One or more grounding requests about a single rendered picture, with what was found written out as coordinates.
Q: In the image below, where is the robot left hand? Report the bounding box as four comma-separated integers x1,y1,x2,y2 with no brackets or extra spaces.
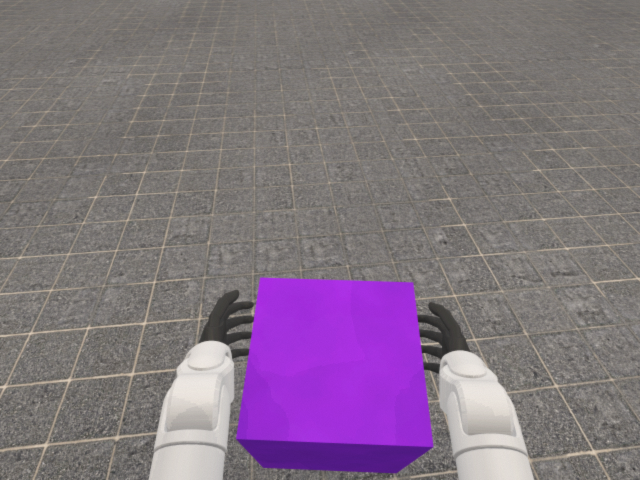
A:
199,290,254,359

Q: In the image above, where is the robot right forearm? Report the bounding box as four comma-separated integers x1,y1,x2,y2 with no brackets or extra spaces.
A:
439,350,534,480

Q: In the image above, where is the robot left forearm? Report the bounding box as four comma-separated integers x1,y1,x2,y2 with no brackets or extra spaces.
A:
149,341,234,480

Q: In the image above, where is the robot right hand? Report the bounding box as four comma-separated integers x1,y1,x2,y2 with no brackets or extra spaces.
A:
417,302,470,374

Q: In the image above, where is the carton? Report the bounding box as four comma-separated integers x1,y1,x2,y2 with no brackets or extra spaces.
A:
236,278,433,473

